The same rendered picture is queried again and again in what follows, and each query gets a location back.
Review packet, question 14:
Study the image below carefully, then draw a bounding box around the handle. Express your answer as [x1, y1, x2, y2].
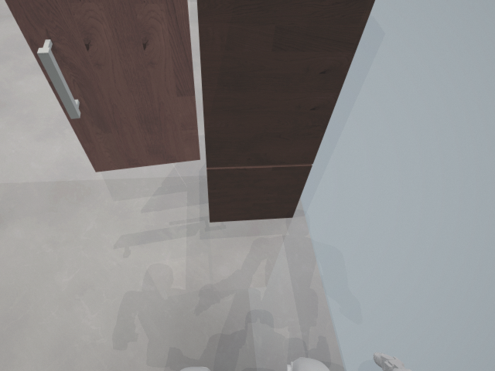
[37, 39, 80, 119]

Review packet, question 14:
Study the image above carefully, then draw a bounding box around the cupboard door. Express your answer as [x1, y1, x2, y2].
[5, 0, 200, 172]

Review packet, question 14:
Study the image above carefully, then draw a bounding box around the right robot hand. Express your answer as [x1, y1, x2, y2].
[374, 352, 411, 371]

